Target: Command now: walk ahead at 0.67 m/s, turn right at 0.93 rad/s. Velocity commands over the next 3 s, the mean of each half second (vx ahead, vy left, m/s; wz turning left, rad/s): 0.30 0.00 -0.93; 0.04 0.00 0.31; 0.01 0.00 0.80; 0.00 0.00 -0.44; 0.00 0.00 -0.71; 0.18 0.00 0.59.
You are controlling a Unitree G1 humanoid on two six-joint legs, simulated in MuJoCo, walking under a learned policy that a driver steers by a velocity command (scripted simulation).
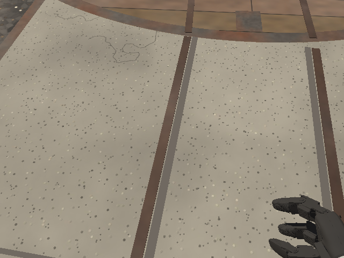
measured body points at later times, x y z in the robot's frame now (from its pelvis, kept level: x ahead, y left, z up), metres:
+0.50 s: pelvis +0.28 +0.01 -0.01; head +0.32 -0.03 +0.43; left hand +0.58 +0.19 -0.08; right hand +0.30 -0.31 -0.12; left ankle +0.23 +0.18 -0.66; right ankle +0.35 -0.09 -0.73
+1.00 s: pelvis +0.37 +0.06 +0.01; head +0.42 +0.08 +0.46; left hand +0.64 +0.26 -0.09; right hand +0.37 -0.25 -0.08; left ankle +0.40 +0.13 -0.73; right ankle +0.33 -0.09 -0.64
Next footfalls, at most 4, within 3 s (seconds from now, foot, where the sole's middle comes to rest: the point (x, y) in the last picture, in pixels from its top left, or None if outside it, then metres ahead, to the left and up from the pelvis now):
0.04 left None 0.25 0.16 -0.76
0.44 right None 0.38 -0.12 -0.76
0.84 left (168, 254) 0.44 0.12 -0.76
1.34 right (224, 254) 0.47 -0.08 -0.76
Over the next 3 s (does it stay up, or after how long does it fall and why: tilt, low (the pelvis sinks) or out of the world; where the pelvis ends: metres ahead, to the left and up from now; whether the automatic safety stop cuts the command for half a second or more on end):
stays up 0.48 -0.05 0.02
